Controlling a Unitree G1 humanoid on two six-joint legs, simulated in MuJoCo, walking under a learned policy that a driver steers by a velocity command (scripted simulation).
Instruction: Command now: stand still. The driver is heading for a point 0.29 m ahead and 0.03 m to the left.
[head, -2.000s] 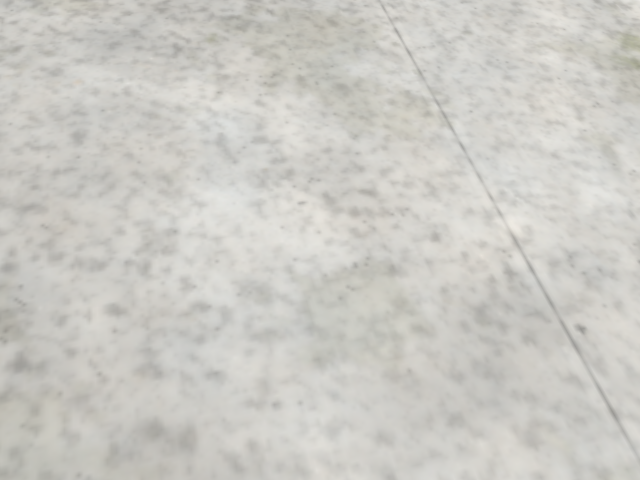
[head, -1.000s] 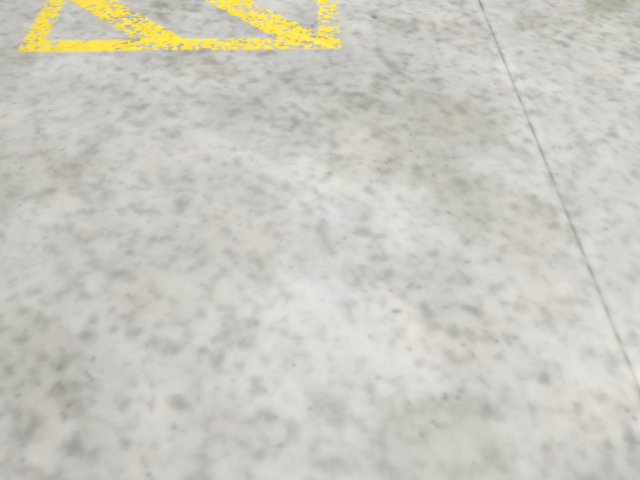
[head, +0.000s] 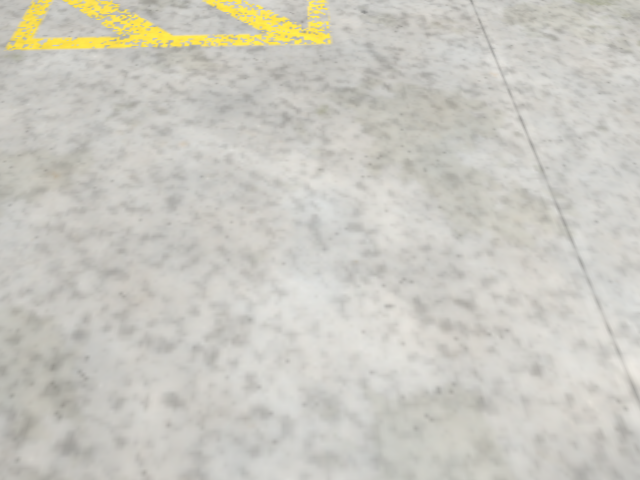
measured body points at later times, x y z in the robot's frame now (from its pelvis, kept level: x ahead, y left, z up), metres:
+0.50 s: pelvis +0.03 +0.00 -0.01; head +0.03 +0.00 +0.44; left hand +0.01 +0.24 -0.16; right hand +0.00 -0.24 -0.16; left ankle -0.02 +0.12 -0.74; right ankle +0.01 -0.12 -0.74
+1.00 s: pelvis +0.15 +0.01 -0.01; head +0.17 +0.01 +0.44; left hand +0.28 +0.26 -0.14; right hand +0.12 -0.23 -0.16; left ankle +0.00 +0.12 -0.70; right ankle +0.22 -0.07 -0.74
